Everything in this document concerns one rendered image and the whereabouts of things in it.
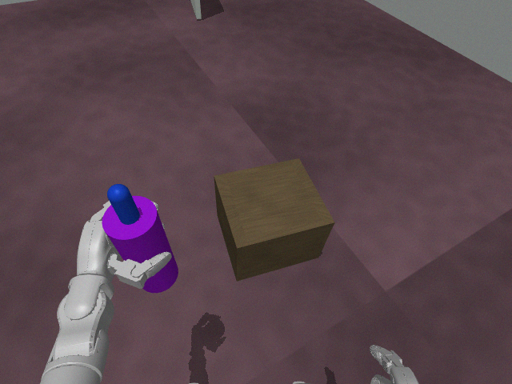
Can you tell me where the left robot hand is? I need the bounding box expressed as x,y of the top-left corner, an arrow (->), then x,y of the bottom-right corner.
77,201 -> 172,289

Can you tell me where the right robot hand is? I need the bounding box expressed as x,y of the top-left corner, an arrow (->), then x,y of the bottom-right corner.
370,345 -> 419,384

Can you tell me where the left robot arm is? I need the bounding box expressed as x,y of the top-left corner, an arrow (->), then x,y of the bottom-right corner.
40,274 -> 114,384

